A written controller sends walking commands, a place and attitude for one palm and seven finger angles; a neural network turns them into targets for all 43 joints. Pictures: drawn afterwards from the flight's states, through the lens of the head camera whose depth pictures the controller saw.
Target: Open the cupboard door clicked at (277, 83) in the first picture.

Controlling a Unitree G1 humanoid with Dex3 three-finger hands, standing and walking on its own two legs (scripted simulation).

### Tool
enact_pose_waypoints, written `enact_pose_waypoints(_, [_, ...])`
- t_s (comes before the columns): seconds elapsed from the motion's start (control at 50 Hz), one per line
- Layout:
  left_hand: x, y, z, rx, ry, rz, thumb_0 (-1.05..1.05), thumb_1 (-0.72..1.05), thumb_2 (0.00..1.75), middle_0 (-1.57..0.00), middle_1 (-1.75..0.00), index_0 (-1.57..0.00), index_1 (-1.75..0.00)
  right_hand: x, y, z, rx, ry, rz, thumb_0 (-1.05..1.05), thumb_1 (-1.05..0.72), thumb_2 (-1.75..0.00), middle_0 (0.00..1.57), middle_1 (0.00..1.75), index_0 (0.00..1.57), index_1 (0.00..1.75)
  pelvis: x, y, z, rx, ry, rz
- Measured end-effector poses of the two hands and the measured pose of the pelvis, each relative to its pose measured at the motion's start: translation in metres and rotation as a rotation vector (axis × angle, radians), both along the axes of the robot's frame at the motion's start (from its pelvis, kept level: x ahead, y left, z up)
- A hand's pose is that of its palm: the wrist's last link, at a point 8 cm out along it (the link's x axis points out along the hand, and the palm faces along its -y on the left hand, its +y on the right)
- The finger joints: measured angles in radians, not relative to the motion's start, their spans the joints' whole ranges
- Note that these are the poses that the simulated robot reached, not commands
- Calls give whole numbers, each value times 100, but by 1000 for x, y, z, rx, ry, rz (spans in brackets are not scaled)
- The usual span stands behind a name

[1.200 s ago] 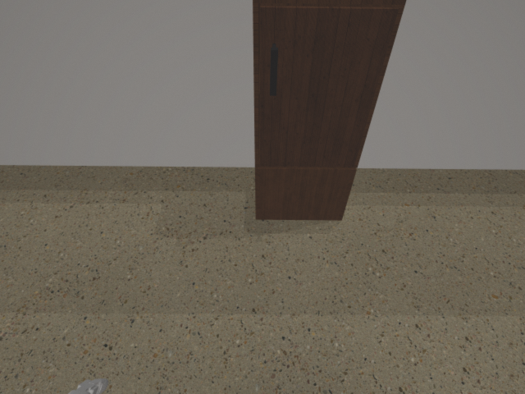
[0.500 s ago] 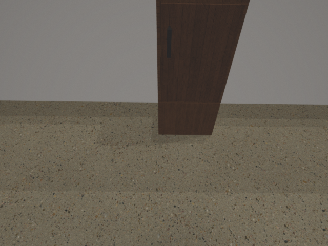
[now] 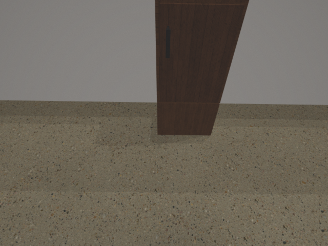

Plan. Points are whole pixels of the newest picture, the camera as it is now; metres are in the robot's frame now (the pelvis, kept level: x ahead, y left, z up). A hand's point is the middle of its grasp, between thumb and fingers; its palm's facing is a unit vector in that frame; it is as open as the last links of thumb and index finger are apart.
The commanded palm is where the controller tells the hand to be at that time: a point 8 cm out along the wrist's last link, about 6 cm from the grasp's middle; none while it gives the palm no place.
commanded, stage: look at it before walking up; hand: left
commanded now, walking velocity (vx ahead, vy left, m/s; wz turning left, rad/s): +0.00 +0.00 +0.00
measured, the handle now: (167, 42) +1.04 +0.04 +0.02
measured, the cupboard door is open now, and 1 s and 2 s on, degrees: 0 0 0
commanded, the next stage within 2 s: walk to a spot facing it in 0.24 s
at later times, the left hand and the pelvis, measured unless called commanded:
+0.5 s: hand out of the picture +0.07 +0.24 -0.16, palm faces -0.04 -0.94 -0.34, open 7.4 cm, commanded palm none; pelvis +0.01 +0.00 +0.00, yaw -3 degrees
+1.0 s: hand out of the picture +0.05 +0.14 -0.15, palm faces -0.21 -0.95 -0.24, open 7.4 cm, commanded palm none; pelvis -0.01 -0.04 +0.00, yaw -18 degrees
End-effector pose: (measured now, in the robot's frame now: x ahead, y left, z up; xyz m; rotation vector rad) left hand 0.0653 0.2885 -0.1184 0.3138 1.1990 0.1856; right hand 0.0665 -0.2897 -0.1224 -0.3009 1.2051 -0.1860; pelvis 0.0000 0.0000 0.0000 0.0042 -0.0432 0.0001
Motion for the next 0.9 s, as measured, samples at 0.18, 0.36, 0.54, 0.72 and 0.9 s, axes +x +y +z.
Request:
enact_pose_waypoints(0.18, [1, 0, 0, -1, 9, 0, 0, 90, 90, -20, -30, -21, -29, 7, -1, 2, -4, -5, 5, 1, -90, -90, 20, 30, 20, 30, 3, 0, 1, -1, 4, -2])
enact_pose_waypoints(0.36, [3, 2, 0, 2, 17, 2, 0, 90, 90, -20, -30, -21, -29, 9, 0, 1, -2, 6, 6, 1, -90, -90, 20, 30, 20, 30, 6, 0, 1, -1, 6, -2])
enact_pose_waypoints(0.54, [4, -8, -9, -8, 61, -18, 0, 91, 90, -20, -29, -20, -29, 1, 10, -8, 17, -17, -58, 1, -90, -90, 20, 30, 20, 30, 4, 0, -5, 9, 15, -70])
enact_pose_waypoints(0.72, [3, -55, -25, -33, 88, -93, 0, 91, 90, -20, -29, -20, -29, -40, 11, -46, 117, -23, -187, 0, -90, -90, 20, 30, 20, 30, -7, -22, -26, 41, -7, -191])
enact_pose_waypoints(0.9, [-12, -95, -8, -69, 96, -117, 0, 90, 90, -20, -30, -20, -29, -72, -6, -32, 140, 12, -264, 1, -91, -90, 20, 30, 20, 30, -16, -38, -6, 42, 30, -255])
